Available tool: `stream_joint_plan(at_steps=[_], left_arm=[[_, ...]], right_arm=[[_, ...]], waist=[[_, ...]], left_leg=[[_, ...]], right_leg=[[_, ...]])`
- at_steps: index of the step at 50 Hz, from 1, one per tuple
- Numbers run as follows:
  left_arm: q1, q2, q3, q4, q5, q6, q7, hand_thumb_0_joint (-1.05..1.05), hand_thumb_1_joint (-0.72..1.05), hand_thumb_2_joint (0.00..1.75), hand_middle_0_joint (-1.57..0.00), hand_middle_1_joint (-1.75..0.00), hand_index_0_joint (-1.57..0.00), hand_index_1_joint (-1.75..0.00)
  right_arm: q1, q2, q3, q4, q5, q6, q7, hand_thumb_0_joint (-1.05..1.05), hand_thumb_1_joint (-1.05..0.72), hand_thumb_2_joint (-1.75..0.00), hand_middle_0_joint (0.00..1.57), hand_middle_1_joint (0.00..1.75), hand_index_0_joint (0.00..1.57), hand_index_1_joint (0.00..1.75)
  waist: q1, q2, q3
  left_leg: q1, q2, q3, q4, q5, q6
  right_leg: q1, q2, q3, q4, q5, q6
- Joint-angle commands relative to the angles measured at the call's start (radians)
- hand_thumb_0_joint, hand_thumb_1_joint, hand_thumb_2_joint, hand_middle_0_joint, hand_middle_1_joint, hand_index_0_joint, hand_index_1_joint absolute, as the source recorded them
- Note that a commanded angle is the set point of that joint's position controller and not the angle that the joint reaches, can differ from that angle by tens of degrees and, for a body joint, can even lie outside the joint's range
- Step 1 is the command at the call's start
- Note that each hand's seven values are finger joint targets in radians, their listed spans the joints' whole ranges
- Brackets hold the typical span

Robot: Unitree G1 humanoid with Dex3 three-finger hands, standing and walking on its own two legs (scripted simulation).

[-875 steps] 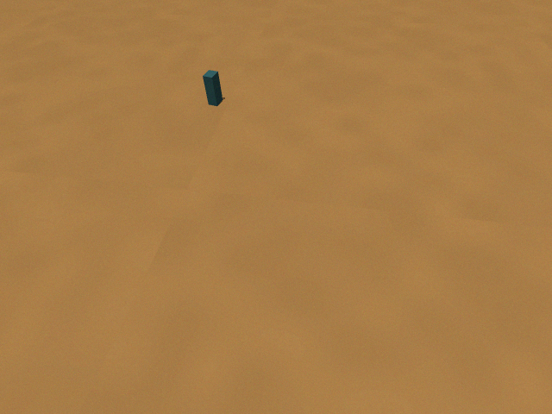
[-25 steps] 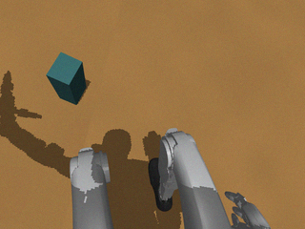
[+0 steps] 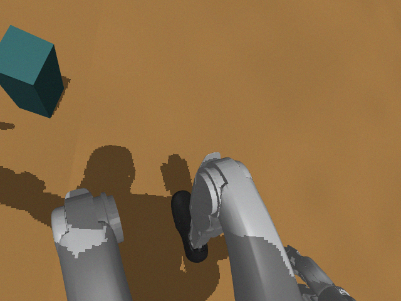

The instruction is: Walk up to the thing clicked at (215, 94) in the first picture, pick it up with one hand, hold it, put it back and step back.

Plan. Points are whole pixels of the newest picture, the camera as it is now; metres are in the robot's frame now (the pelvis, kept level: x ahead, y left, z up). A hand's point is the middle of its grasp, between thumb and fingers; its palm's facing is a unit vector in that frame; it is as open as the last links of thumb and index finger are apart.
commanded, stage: approach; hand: left
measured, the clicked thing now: (34, 80) +0.56 +0.21 -0.25
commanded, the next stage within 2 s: close in in 0.16 s
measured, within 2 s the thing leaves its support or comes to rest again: neither
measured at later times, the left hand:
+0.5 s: hand (3, 102) +0.50 +0.26 -0.21, palm faces +0.10 -1.00 +0.03, open 16.9 cm
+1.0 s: hand (32, 99) +0.51 +0.21 -0.23, palm faces +0.09 -1.00 -0.01, open 17.5 cm
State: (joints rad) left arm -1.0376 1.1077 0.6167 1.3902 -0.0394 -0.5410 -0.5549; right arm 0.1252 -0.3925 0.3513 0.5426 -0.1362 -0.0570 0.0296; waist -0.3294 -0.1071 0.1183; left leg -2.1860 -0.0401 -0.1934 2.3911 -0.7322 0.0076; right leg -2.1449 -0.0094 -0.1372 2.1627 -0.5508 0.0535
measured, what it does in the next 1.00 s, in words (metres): stands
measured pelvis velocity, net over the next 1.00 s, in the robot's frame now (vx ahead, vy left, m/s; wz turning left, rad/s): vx -0.01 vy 0.01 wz -0.09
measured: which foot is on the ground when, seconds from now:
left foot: down 0.00-1.00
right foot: down 0.00-1.00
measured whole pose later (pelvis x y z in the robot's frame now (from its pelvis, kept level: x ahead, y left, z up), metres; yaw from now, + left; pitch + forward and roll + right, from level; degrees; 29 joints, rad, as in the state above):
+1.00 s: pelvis -0.01 +0.01 -0.05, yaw -5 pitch +18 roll -20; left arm -0.95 1.02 0.40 1.64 -0.02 -1.04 -0.11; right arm -0.12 -0.40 0.61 0.49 -0.35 0.09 0.08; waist -0.42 -0.26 0.33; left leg -2.19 -0.04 -0.32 2.61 -0.76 0.03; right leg -2.10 0.03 -0.24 2.26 -0.52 0.09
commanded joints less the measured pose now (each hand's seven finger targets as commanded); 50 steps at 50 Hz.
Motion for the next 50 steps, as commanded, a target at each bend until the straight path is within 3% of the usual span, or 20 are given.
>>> stream_joint_plan(at_steps=[1, 4, 9, 11, 12, 13, 14, 15, 17, 21, 26, 33, 41, 50], left_arm=[[-0.228, 0.391, 0.082, -0.204, -0.021, -0.155, 0.050, 0.00, -0.35, 0.07, -0.04, -0.05, -0.03, -0.05], [-0.177, 0.423, 0.101, -0.166, -0.018, -0.195, 0.059, 0.00, -0.37, 0.09, -0.04, -0.06, -0.03, -0.07], [-0.125, 0.346, 0.081, -0.086, -0.044, -0.255, 0.083, 0.00, -0.35, 0.08, -0.04, -0.06, -0.03, -0.06], [-0.131, 0.299, 0.042, -0.053, -0.054, -0.287, 0.095, 0.00, -0.35, 0.08, -0.04, -0.06, -0.02, -0.06], [-0.146, 0.223, -0.016, -0.034, -0.059, -0.305, 0.095, 0.00, -0.34, 0.08, -0.03, -0.06, -0.02, -0.05], [-0.125, 0.237, -0.014, -0.006, -0.057, -0.319, 0.104, 0.00, -0.35, 0.08, -0.03, -0.06, -0.02, -0.06], [-0.135, 0.198, -0.056, 0.004, -0.058, -0.337, 0.107, 0.00, -0.36, 0.08, -0.04, -0.08, -0.04, -0.06], [-0.106, 0.244, -0.037, 0.024, -0.053, -0.353, 0.122, 0.00, -0.35, 0.09, -0.04, -0.08, -0.04, -0.07], [-0.109, 0.249, -0.044, 0.027, -0.054, -0.390, 0.151, 0.00, -0.39, 0.10, -0.04, -0.09, -0.05, -0.07], [-0.126, 0.228, -0.048, 0.030, -0.066, -0.452, 0.224, 0.00, -0.47, 0.12, -0.04, -0.11, -0.04, -0.10], [-0.110, 0.209, -0.089, 0.037, -0.024, -0.511, 0.307, 0.00, -0.49, 0.14, -0.04, -0.13, -0.04, -0.12], [-0.110, 0.117, -0.164, 0.073, -0.013, -0.528, 0.352, 0.00, -0.54, 0.13, -0.04, -0.13, -0.04, -0.13], [-0.154, 0.067, -0.220, 0.101, 0.006, -0.551, 0.402, 0.00, -0.61, 0.11, -0.05, -0.14, -0.05, -0.13], [-0.154, 0.074, -0.215, 0.129, 0.033, -0.569, 0.479, 0.00, -0.61, 0.11, -0.06, -0.12, -0.05, -0.13]], right_arm=[[0.147, -0.316, -0.058, 0.002, -0.029, 0.033, -0.006, 0.00, -0.91, -0.90, 0.20, 0.30, 0.20, 0.30], [0.122, -0.335, -0.032, 0.006, -0.052, 0.052, -0.008, 0.00, -0.91, -0.90, 0.20, 0.30, 0.20, 0.30], [0.056, -0.359, 0.013, -0.017, -0.085, 0.067, -0.006, 0.00, -0.92, -0.90, 0.20, 0.30, 0.20, 0.30], [0.029, -0.361, 0.035, -0.023, -0.098, 0.067, -0.003, 0.00, -0.92, -0.90, 0.20, 0.30, 0.20, 0.30], [0.009, -0.356, 0.045, -0.036, -0.102, 0.063, -0.001, 0.00, -0.93, -0.90, 0.20, 0.30, 0.20, 0.30], [0.001, -0.363, 0.048, -0.028, -0.106, 0.062, -0.001, 0.00, -0.93, -0.90, 0.20, 0.30, 0.20, 0.30], [-0.010, -0.362, 0.057, -0.021, -0.109, 0.062, 0.001, 0.00, -0.92, -0.90, 0.20, 0.30, 0.20, 0.30], [-0.024, -0.373, 0.062, -0.026, -0.114, 0.062, 0.001, 0.00, -0.92, -0.90, 0.20, 0.30, 0.20, 0.30], [-0.043, -0.379, 0.076, -0.019, -0.125, 0.067, 0.005, 0.00, -0.93, -0.90, 0.20, 0.30, 0.20, 0.30], [-0.079, -0.396, 0.099, -0.022, -0.142, 0.079, 0.012, 0.00, -0.93, -0.90, 0.20, 0.30, 0.20, 0.30], [-0.127, -0.394, 0.116, -0.018, -0.169, 0.097, 0.013, 0.00, -0.93, -0.91, 0.20, 0.30, 0.20, 0.30], [-0.150, -0.392, 0.130, -0.027, -0.192, 0.129, 0.018, 0.00, -0.94, -0.91, 0.20, 0.30, 0.20, 0.30], [-0.162, -0.387, 0.136, -0.021, -0.204, 0.153, 0.033, 0.00, -0.95, -0.91, 0.20, 0.30, 0.20, 0.30], [-0.165, -0.382, 0.145, -0.020, -0.218, 0.179, 0.045, 0.00, -0.94, -0.91, 0.20, 0.30, 0.20, 0.30]], waist=[[-0.016, 0.589, -0.690], [-0.033, 0.627, -0.668], [-0.088, 0.589, -0.599], [-0.121, 0.548, -0.569], [-0.142, 0.517, -0.549], [-0.146, 0.499, -0.524], [-0.158, 0.476, -0.498], [-0.147, 0.473, -0.490], [-0.145, 0.471, -0.477], [-0.154, 0.501, -0.455], [-0.166, 0.537, -0.409], [-0.206, 0.515, -0.394], [-0.228, 0.473, -0.362], [-0.226, 0.505, -0.366]], left_leg=[[0.550, 0.067, 0.010, -0.308, 0.346, -0.025], [0.568, 0.074, 0.001, -0.283, 0.380, -0.030], [0.545, 0.089, -0.026, -0.236, 0.385, -0.030], [0.495, 0.089, -0.035, -0.218, 0.352, -0.027], [0.477, 0.090, -0.041, -0.208, 0.317, -0.022], [0.443, 0.090, -0.043, -0.201, 0.276, -0.018], [0.427, 0.089, -0.049, -0.195, 0.249, -0.015], [0.402, 0.088, -0.048, -0.192, 0.215, -0.012], [0.404, 0.091, -0.058, -0.186, 0.192, -0.015], [0.425, 0.091, -0.078, -0.187, 0.169, -0.023], [0.428, 0.093, -0.085, -0.172, 0.174, -0.029], [0.441, 0.093, -0.109, -0.165, 0.239, -0.029], [0.404, 0.084, -0.125, -0.160, 0.187, -0.023], [0.433, 0.088, -0.122, -0.161, 0.240, -0.031]], right_leg=[[0.383, 0.027, -0.067, -0.078, 0.157, -0.083], [0.384, 0.033, -0.085, -0.066, 0.168, -0.083], [0.398, 0.044, -0.120, -0.048, 0.189, -0.076], [0.418, 0.048, -0.136, -0.039, 0.193, -0.071], [0.408, 0.051, -0.144, -0.042, 0.177, -0.067], [0.403, 0.053, -0.148, -0.039, 0.155, -0.065], [0.392, 0.055, -0.154, -0.041, 0.145, -0.061], [0.399, 0.057, -0.153, -0.037, 0.125, -0.060], [0.397, 0.059, -0.160, -0.027, 0.115, -0.056], [0.400, 0.062, -0.177, -0.014, 0.113, -0.053], [0.378, 0.062, -0.181, 0.003, 0.129, -0.051], [0.386, 0.066, -0.193, 0.010, 0.186, -0.045], [0.373, 0.066, -0.199, 0.003, 0.167, -0.041], [0.394, 0.067, -0.195, -0.005, 0.201, -0.044]])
